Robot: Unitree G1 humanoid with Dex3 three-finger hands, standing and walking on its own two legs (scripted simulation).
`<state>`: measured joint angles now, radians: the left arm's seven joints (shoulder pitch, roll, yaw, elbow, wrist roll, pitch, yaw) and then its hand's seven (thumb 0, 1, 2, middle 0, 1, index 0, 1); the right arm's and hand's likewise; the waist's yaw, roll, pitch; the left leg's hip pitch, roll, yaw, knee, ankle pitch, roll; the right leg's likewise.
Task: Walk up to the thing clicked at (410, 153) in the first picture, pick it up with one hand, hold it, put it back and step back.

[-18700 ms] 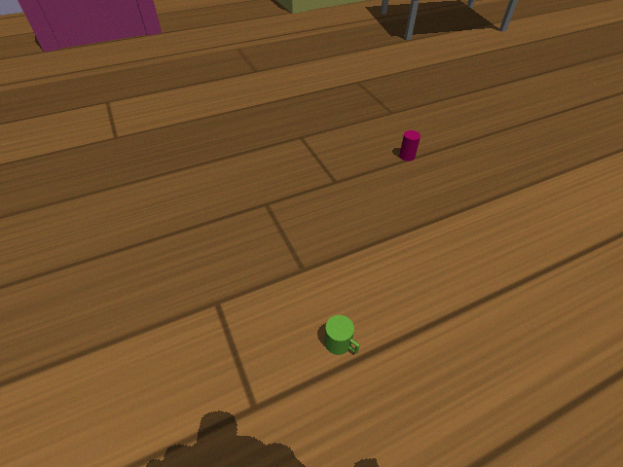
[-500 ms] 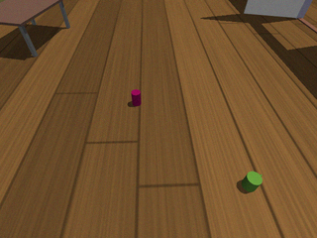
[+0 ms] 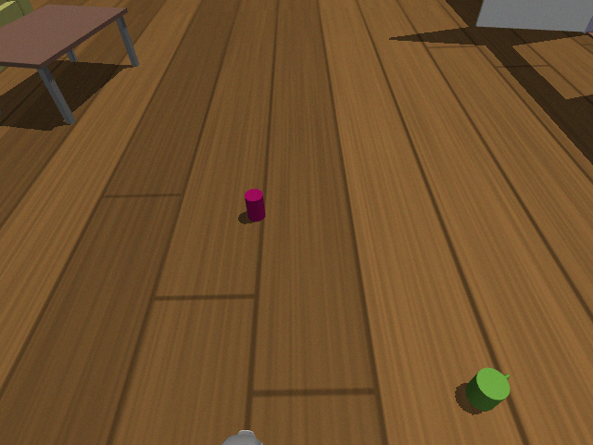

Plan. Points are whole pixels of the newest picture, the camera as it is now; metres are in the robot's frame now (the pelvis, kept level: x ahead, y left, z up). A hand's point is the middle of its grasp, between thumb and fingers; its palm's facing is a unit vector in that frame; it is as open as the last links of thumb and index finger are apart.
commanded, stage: walk up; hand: left
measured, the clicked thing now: (255, 205) +1.26 +0.25 -0.71
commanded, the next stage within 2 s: none
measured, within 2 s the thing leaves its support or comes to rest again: neither
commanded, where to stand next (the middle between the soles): +0.91 +0.03 m, yaw -2 degrees
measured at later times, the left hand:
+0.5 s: hand (145, 336) +0.34 +0.30 -0.14, palm faces -0.09 -0.92 -0.38, open 7.4 cm
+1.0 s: hand (156, 278) +0.49 +0.33 -0.17, palm faces -0.03 -0.93 -0.37, open 7.4 cm
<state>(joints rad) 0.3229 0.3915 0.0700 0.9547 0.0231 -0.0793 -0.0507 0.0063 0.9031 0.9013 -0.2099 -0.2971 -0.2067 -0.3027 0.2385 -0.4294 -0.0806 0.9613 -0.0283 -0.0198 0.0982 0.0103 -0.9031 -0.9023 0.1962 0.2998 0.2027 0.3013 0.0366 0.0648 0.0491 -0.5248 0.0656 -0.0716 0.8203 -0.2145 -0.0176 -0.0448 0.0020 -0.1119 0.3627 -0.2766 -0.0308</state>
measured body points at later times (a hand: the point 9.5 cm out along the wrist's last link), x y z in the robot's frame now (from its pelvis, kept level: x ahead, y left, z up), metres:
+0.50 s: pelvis +0.25 +0.02 -0.01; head +0.27 +0.01 +0.44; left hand +0.35 +0.34 -0.11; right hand +0.31 -0.31 -0.12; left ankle +0.21 +0.16 -0.74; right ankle +0.37 -0.12 -0.73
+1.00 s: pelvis +0.47 +0.04 -0.02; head +0.48 +0.06 +0.43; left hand +0.49 +0.37 -0.14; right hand +0.58 -0.28 -0.11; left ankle +0.55 +0.16 -0.74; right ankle +0.40 -0.11 -0.69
